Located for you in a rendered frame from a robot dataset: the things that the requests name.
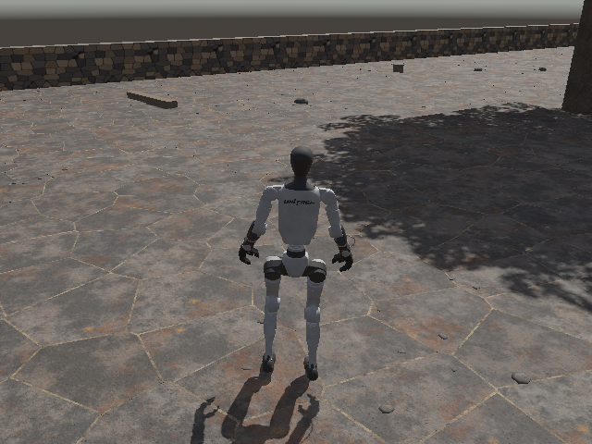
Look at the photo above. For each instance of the left robot upper arm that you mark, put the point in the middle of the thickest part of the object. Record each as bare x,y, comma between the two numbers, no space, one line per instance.
270,193

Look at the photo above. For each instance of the humanoid robot head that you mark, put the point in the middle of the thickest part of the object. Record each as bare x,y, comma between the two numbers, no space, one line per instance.
301,159

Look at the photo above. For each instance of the left robot hand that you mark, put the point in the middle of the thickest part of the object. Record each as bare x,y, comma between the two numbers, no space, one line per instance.
242,255

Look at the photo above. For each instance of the left robot forearm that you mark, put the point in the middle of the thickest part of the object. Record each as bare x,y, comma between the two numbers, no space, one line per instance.
250,239

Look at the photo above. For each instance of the right robot upper arm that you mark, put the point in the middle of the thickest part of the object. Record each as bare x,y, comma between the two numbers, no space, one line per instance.
328,197

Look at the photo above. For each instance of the humanoid robot torso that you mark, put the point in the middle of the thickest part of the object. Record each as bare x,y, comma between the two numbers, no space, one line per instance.
297,223

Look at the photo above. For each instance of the right robot hand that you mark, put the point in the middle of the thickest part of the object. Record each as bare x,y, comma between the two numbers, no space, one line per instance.
338,257

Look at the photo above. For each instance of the right robot forearm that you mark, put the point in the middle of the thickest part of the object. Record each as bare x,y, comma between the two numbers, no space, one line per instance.
342,243

